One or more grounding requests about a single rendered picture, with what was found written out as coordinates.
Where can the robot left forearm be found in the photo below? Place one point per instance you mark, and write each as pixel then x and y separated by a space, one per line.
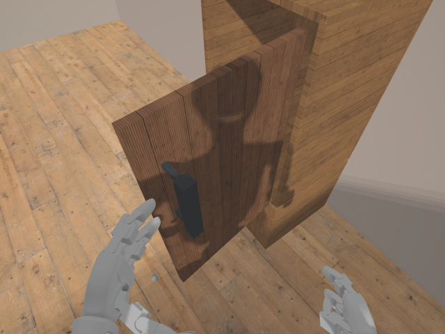
pixel 94 325

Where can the robot left hand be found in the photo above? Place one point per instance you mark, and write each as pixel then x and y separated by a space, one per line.
pixel 114 267

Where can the cupboard door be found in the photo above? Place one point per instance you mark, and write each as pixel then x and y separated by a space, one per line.
pixel 226 130

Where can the handle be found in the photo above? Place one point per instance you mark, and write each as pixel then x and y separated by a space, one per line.
pixel 189 204

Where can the robot right hand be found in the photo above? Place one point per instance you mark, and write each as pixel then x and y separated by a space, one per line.
pixel 352 314

